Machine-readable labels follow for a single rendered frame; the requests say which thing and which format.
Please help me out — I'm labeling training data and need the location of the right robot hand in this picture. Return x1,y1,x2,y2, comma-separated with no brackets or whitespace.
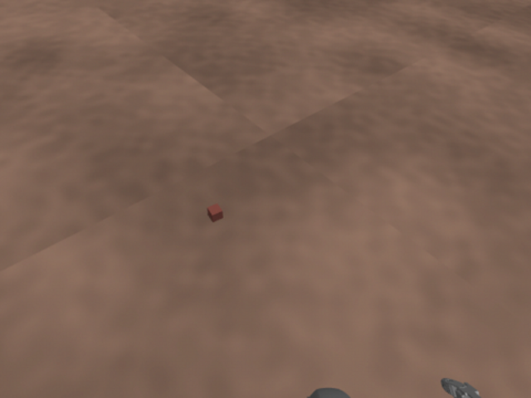
441,378,481,398

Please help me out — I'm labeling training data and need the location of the small box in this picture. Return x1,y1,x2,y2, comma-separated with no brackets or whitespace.
207,204,223,222

